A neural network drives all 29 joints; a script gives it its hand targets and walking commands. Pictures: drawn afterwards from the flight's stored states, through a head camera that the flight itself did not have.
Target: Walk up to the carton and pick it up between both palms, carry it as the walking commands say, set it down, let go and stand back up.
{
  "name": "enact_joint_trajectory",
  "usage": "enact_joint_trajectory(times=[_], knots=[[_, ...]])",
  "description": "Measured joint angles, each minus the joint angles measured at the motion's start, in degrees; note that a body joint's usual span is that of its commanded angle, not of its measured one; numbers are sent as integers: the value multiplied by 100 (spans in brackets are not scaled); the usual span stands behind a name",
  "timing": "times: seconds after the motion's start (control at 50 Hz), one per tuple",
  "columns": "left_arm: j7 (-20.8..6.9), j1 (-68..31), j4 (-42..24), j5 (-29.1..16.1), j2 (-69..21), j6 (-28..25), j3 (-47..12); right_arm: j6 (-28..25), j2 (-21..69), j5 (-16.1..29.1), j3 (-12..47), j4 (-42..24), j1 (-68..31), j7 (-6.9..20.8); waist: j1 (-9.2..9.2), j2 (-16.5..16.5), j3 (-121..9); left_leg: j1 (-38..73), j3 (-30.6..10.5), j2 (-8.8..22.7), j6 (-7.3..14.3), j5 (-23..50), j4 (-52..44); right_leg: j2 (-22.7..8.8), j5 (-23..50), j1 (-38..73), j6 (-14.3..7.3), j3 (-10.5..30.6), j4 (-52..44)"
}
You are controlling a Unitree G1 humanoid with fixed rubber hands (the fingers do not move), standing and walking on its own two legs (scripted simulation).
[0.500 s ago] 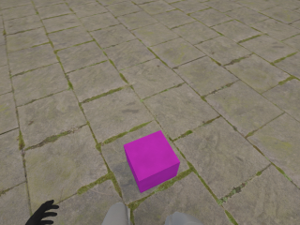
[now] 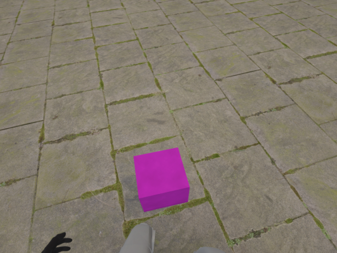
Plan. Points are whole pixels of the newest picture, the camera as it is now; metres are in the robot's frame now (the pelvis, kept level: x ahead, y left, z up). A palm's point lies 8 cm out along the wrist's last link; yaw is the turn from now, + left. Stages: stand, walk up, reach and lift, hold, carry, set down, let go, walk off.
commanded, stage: walk up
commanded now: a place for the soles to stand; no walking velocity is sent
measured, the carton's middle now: (161, 179) +0.58 +0.10 -0.62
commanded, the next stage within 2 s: none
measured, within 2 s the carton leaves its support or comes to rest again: neither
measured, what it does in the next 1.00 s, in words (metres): steps on the spot: left foot, then right foot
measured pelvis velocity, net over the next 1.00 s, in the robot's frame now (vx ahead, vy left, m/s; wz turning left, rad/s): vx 0.01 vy -0.03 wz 0.18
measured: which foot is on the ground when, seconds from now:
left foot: up 0.00-0.14, down 0.16-0.32, up 0.34-0.78, down 0.80-1.00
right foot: down 0.00-0.14, up 0.16-0.30, down 0.32-0.82, up 0.84-1.00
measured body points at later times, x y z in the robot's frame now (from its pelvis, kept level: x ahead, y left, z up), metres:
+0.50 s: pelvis +0.00 -0.12 -0.01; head +0.04 -0.16 +0.43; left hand +0.08 +0.22 -0.08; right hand +0.09 -0.45 -0.14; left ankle +0.04 +0.07 -0.64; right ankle +0.06 -0.23 -0.69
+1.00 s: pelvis +0.01 -0.03 -0.01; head +0.05 -0.01 +0.43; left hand +0.06 +0.32 -0.11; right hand +0.13 -0.36 -0.11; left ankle +0.05 +0.11 -0.69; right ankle +0.05 -0.20 -0.67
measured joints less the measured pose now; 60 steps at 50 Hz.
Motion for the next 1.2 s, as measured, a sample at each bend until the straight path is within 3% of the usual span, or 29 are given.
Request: enact_joint_trajectory(times=[0.04, 0.12, 0.16, 0.2, 0.24, 0.28, 0.32, 0.36, 0.42, 0.54, 0.7, 0.8, 0.84, 0.88, 1.02, 1.08, 1.12, 1.2], knots=[[22, -1, 1, 0, -1, 0, -1, -8, -1, 0, 0, 1, -3, 18, 19, -78, 1, 135, -1, 1, 41, -1, -508, 18, 94, 125, -117, -149, -267], [50, -1, 2, 0, -5, 25, -2, -11, -10, 0, -2, -1, 7, 44, 12, -207, 7, 842, 68, 2, 255, 242, -1888, 35, 131, 162, -96, -268, -384], [54, -37, 6, 1, -4, 26, 2, -19, -95, 0, -5, 7, 63, -2, 2, -166, 11, 1324, 95, 33, 436, 709, -2608, 36, 133, -228, 314, -217, 370], [62, -202, 7, 1, 29, 35, 2, 12, -81, 0, -3, 8, 79, -56, -4, -221, 169, 1300, 108, 31, 137, 619, -2438, 35, -226, -816, 655, 232, 1909], [57, -291, 2, 0, 47, 32, 0, -42, -65, 0, -2, 0, 81, -83, 2, -217, 189, 1260, 97, 84, 124, 590, -2410, 27, -519, -1270, 672, 831, 2747], [11, -298, -4, -1, 89, -19, -2, -112, -65, 0, 0, 1, 63, -95, 11, -173, 177, 1191, 57, 206, 105, 587, -2381, -76, -575, -1392, 672, 1389, 2470], [-20, -275, -12, -1, 151, -143, -1, -84, -67, 0, 3, 4, 61, -36, 26, -97, 119, 927, -86, 314, 105, 483, -2010, -276, -502, -1065, 672, 1722, 1091], [17, -266, 2, -1, 111, -283, 0, 38, -70, 0, 1, 15, -24, 53, 24, 88, 218, 489, -317, 284, 175, 310, -972, -194, -43, -1081, 800, 1516, 1028], [128, -229, 68, -1, -222, -342, -12, 220, -72, 0, 4, 6, -30, 261, 23, 499, 249, 149, -396, 1, 174, 296, -61, -150, 15, -851, 786, 1104, 921], [455, 21, 171, 0, -247, -525, -10, 297, -89, 0, 1, 3, -306, 584, 17, 754, 208, 57, -408, -95, 174, 294, 25, -227, 204, -531, 621, 894, 466], [561, 35, 192, 0, -235, -647, -12, 533, -141, 0, 1, 2, -416, 838, 15, 945, 207, 89, -410, -95, 174, 292, -87, -496, 131, -468, 778, 891, 440], [546, 37, 192, 0, -166, -630, -13, 517, -147, 0, 1, -3, -415, 930, 10, 932, 170, 589, -415, -94, 181, 286, -1292, -634, 66, -475, 890, 883, 459], [540, 11, 197, 0, -127, -558, -11, 429, -109, 0, 0, 0, -416, 933, 14, 867, 170, 612, -400, -129, -47, 136, -1346, -652, -47, -568, 797, 908, 691], [539, 9, 195, -10, -90, -475, -11, 379, -16, 0, 1, 1, -415, 934, 12, 784, 163, 583, -403, -134, -106, 215, -1334, -553, -316, -683, 698, 905, 986], [493, 11, 193, -11, 155, -467, -13, 326, 75, 0, -1, 1, -423, 816, 16, 352, 161, 545, -398, -178, -107, 302, -1406, -399, -337, -750, 670, 912, 1065], [485, 14, 193, -12, 162, -470, -13, 338, 77, 0, 1, 1, -467, 815, 20, 235, 154, 541, -393, -180, -115, 298, -1406, -343, -322, -515, 668, 919, 495], [479, 12, 213, -11, 139, -509, -26, 378, 76, 0, 0, 3, -520, 816, 16, 251, 156, 555, -432, -165, -106, 298, -1406, -314, 21, -455, 758, 895, 324], [462, 44, 279, -11, 126, -562, -44, 383, 71, 0, -1, 1, -559, 791, 16, 296, -27, 559, -450, -164, 49, 234, -1404, -370, 29, -435, 827, 855, 320]])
